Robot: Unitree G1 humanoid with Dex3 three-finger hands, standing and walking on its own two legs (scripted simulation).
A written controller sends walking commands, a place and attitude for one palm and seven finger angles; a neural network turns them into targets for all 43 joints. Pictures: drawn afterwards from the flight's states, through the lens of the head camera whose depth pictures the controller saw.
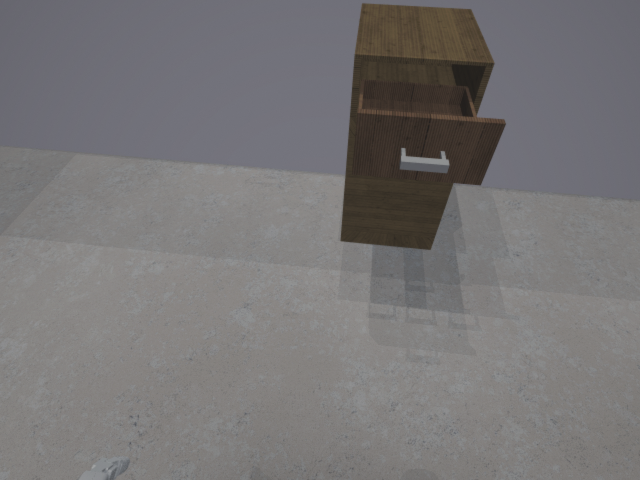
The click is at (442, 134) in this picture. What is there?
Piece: drawer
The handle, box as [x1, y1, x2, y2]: [399, 148, 449, 172]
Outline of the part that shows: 401,148 401,157 399,163 399,167 401,169 437,172 447,171 449,165 448,160 445,158 444,151 440,152 439,159 406,156 404,148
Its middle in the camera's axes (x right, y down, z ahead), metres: +0.25 -0.19 +0.93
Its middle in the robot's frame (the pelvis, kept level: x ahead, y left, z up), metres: +0.83 -0.21 -0.08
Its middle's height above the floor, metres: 0.69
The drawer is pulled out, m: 0.30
